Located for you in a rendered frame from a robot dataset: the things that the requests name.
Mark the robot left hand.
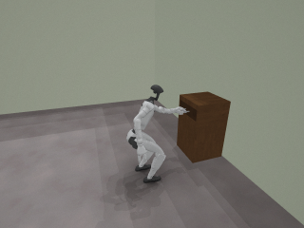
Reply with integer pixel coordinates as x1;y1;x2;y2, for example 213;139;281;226
175;106;184;115

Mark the left robot upper arm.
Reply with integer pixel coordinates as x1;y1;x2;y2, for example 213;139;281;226
154;104;164;113

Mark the drawer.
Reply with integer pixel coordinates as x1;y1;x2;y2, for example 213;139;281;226
180;100;198;122

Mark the robot left thigh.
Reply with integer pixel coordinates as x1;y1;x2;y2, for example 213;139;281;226
131;129;156;143

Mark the right robot forearm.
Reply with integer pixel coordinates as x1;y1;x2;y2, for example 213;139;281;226
134;119;143;146

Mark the robot right hand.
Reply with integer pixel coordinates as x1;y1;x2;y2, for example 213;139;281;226
137;145;147;163

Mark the left robot forearm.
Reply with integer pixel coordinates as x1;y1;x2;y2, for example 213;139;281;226
162;108;176;114

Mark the cabinet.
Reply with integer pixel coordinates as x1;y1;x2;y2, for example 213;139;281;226
177;91;231;163

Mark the right robot upper arm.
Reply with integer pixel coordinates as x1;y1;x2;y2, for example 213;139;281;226
133;103;154;124

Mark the robot left shin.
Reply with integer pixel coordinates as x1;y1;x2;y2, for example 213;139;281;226
139;150;154;167

